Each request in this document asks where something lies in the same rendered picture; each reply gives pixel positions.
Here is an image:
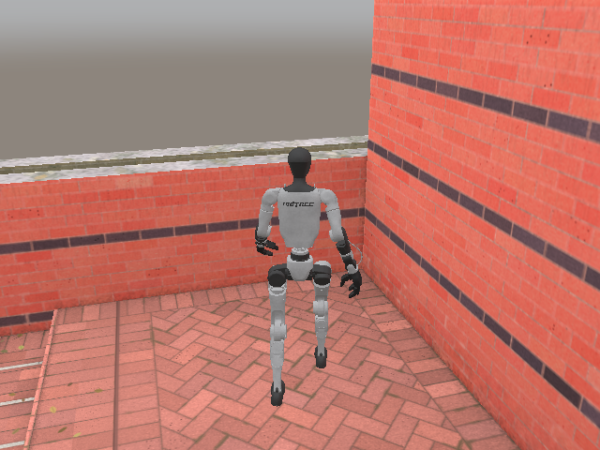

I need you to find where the robot right hand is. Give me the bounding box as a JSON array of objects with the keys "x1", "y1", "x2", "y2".
[{"x1": 340, "y1": 270, "x2": 362, "y2": 298}]

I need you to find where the robot right thigh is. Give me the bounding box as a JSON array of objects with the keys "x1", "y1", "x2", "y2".
[{"x1": 312, "y1": 261, "x2": 332, "y2": 317}]

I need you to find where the robot right upper arm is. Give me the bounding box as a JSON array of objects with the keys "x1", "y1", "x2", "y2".
[{"x1": 319, "y1": 188, "x2": 344, "y2": 242}]

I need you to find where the robot left hand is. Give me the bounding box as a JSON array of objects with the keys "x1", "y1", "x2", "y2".
[{"x1": 256, "y1": 240, "x2": 278, "y2": 256}]

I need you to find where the right robot forearm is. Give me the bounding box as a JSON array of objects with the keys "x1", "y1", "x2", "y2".
[{"x1": 336, "y1": 227, "x2": 358, "y2": 274}]

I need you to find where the robot left upper arm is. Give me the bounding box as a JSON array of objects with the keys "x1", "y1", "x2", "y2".
[{"x1": 257, "y1": 187, "x2": 281, "y2": 237}]

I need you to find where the left robot forearm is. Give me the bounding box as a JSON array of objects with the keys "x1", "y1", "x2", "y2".
[{"x1": 255, "y1": 223, "x2": 267, "y2": 248}]

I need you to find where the right robot foot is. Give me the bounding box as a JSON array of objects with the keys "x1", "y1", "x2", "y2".
[{"x1": 314, "y1": 346, "x2": 327, "y2": 368}]

